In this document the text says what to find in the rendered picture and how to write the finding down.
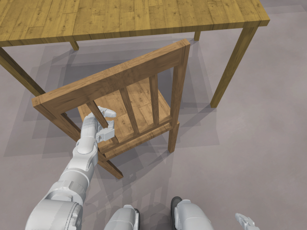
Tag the right robot thigh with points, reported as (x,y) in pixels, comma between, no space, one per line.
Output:
(189,216)

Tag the robot right hand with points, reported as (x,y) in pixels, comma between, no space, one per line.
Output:
(246,222)

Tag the table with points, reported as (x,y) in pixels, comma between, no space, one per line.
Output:
(31,22)

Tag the left robot upper arm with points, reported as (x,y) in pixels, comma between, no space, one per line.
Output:
(56,215)

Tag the left robot forearm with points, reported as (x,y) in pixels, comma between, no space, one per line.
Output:
(76,177)

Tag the left robot thigh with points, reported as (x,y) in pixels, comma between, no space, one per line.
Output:
(123,219)

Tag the robot left hand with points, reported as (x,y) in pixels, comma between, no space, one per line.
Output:
(92,128)

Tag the robot thigh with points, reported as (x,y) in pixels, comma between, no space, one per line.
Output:
(189,216)
(123,219)

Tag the chair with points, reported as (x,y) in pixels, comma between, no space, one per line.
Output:
(131,90)

